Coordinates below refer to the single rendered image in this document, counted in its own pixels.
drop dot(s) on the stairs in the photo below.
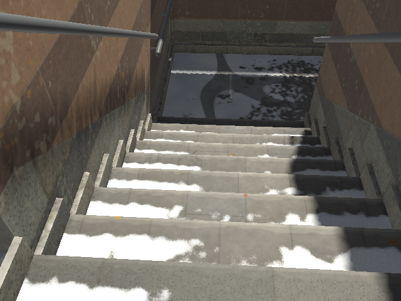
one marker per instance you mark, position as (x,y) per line
(235,192)

